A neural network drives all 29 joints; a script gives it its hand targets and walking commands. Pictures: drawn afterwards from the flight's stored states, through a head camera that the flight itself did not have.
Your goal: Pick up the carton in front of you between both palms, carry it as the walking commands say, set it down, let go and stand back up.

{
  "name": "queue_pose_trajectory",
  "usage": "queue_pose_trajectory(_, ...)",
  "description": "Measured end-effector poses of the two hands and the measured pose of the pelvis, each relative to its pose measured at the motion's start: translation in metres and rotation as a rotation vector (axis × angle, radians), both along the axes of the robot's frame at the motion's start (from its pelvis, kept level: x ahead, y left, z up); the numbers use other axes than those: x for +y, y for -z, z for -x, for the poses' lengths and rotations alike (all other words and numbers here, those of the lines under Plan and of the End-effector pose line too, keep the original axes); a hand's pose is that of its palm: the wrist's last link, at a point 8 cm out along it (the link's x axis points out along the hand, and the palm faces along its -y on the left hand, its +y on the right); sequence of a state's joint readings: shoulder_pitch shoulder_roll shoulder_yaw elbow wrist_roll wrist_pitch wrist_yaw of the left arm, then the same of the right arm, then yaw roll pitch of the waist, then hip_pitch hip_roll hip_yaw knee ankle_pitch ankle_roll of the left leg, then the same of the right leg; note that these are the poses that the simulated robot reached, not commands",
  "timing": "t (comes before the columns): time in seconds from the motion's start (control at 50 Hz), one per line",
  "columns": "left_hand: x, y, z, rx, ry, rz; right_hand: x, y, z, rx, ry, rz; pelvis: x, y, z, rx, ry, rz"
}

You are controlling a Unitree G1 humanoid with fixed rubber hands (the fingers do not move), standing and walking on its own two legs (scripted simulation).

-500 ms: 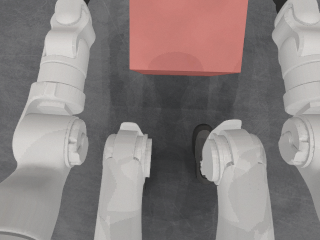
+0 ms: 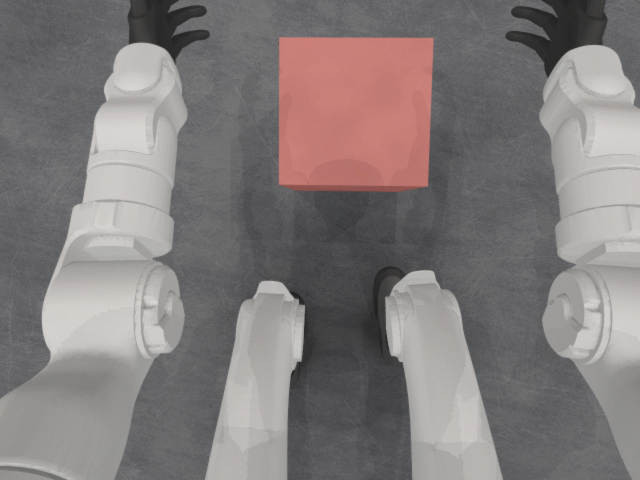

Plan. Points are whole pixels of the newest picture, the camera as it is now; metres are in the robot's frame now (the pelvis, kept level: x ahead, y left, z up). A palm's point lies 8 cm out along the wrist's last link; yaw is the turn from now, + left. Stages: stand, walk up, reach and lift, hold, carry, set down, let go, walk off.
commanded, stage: set down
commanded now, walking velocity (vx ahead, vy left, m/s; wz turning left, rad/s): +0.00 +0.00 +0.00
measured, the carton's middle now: (350, 130) +0.51 -0.04 -0.40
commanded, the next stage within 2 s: let go in 0.32 s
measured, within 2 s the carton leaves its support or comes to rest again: neither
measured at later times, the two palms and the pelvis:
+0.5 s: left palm (55, 4) +0.52 +0.17 +0.03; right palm out of the picture +0.49 -0.24 +0.02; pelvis +0.03 -0.01 +0.13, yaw +0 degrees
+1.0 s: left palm out of the picture +0.36 +0.20 +0.14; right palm out of the picture +0.33 -0.25 +0.14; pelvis +0.09 -0.01 +0.23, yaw -2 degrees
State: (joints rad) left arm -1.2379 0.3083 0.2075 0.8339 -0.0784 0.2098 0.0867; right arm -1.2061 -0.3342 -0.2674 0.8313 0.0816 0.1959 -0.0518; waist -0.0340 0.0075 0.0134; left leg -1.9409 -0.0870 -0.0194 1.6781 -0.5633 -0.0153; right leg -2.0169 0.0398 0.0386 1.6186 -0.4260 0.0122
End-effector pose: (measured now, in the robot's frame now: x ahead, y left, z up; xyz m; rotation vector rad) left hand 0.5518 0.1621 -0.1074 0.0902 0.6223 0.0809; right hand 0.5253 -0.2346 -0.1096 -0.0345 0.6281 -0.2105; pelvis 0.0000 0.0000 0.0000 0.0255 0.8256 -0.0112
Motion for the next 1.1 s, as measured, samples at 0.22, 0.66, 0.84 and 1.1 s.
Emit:
queue_pose_trajectory(0.22,0.005,-0.074,0.001,0.006,0.013,0.01,0.001,-0.074,0.001,0.003,-0.003,-0.012,-0.005,-0.064,-0.016,0.014,0.001,-0.004)
queue_pose_trajectory(0.66,0.018,-0.168,0.094,0.128,0.05,-0.098,-0.016,-0.167,0.095,0.15,-0.118,0.082,-0.011,-0.176,-0.051,-0.167,0.01,0.002)
queue_pose_trajectory(0.84,0.03,-0.213,0.135,0.126,0.065,-0.087,-0.024,-0.217,0.142,0.154,-0.116,0.08,-0.014,-0.207,-0.077,-0.315,0.015,0.013)
queue_pose_trajectory(1.1,0.053,-0.264,0.227,0.153,0.062,-0.077,-0.007,-0.271,0.234,0.178,-0.111,0.066,-0.004,-0.244,-0.101,-0.577,0.012,0.035)
